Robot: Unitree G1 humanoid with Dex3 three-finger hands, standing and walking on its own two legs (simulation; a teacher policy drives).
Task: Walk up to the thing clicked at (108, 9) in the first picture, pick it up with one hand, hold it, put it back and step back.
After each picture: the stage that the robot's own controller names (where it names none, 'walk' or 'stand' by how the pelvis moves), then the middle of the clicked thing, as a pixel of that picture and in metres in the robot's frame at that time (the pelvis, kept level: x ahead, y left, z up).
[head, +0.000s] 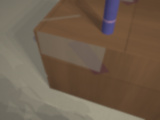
stand; (110, 12) +0.78 -0.14 +0.02
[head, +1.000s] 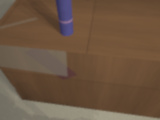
walk; (64, 11) +0.72 +0.11 +0.05
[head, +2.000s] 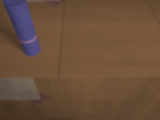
stand; (24, 29) +0.54 +0.23 +0.06
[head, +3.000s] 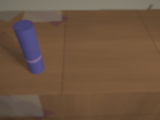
stand; (30, 49) +0.52 +0.23 +0.02
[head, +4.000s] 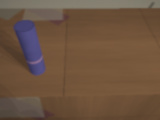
stand; (32, 50) +0.50 +0.21 +0.02
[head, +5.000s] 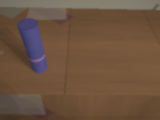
stand; (34, 48) +0.52 +0.21 +0.02
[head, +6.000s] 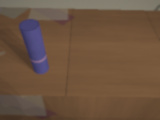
stand; (36, 49) +0.51 +0.20 +0.02
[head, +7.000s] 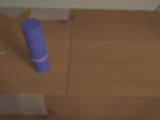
rise first; (37, 48) +0.51 +0.20 +0.02
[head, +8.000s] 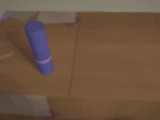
rise first; (41, 50) +0.51 +0.21 +0.02
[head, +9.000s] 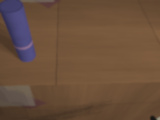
go down; (20, 35) +0.53 +0.20 +0.04
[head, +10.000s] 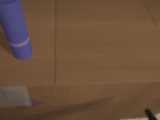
go down; (15, 30) +0.51 +0.20 +0.07
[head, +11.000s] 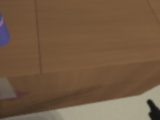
close in; out of the picture +0.52 +0.21 +0.11
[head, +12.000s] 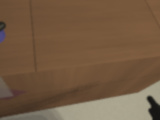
lift; out of the picture +0.53 +0.21 +0.11
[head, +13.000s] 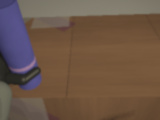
lift; (17, 50) +0.32 +0.17 +0.24
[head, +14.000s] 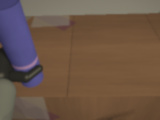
hold; (20, 48) +0.33 +0.17 +0.22
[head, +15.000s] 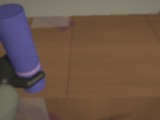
hold; (23, 55) +0.33 +0.17 +0.20
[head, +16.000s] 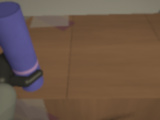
hold; (20, 53) +0.33 +0.17 +0.20
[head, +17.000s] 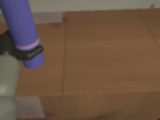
crouch; (23, 30) +0.42 +0.17 +0.21
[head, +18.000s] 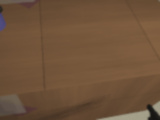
lower; out of the picture +0.53 +0.22 +0.23
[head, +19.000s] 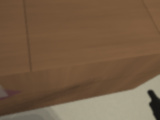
lower; out of the picture +0.54 +0.22 +0.11
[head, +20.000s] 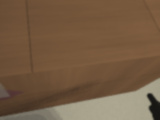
lower; out of the picture +0.53 +0.22 +0.11
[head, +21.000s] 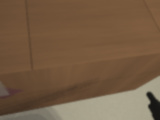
lower; out of the picture +0.53 +0.22 +0.11
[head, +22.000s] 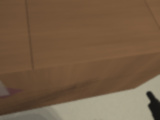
lower; out of the picture +0.54 +0.23 +0.12
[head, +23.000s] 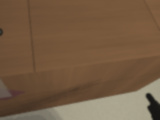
open; out of the picture +0.53 +0.22 +0.11
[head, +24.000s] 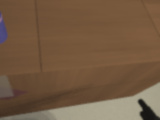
sink last; out of the picture +0.52 +0.22 +0.10
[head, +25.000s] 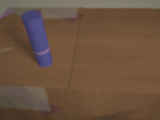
sink last; (39, 41) +0.54 +0.22 +0.07
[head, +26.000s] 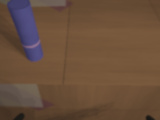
stand; (28, 33) +0.52 +0.22 +0.08
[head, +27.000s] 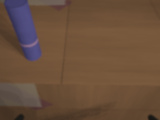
stand; (26, 32) +0.52 +0.22 +0.09
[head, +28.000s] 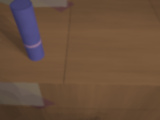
stand; (29, 33) +0.53 +0.22 +0.07
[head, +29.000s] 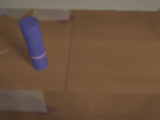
stand; (35, 46) +0.54 +0.22 +0.02
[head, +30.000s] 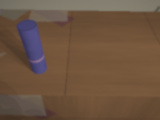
stand; (34, 49) +0.52 +0.22 +0.02
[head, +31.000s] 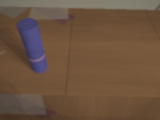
stand; (34, 48) +0.51 +0.21 +0.02
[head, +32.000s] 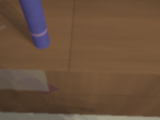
walk; (36, 22) +0.57 +0.19 +0.04
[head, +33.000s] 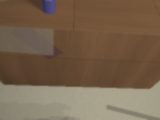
walk; out of the picture +0.81 +0.19 +0.03
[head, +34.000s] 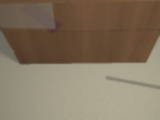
stand; out of the picture +1.15 +0.29 +0.04
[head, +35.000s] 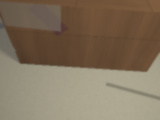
stand; out of the picture +1.13 +0.19 +0.03
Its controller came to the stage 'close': yes
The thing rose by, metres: 0.21
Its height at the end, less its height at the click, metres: +0.00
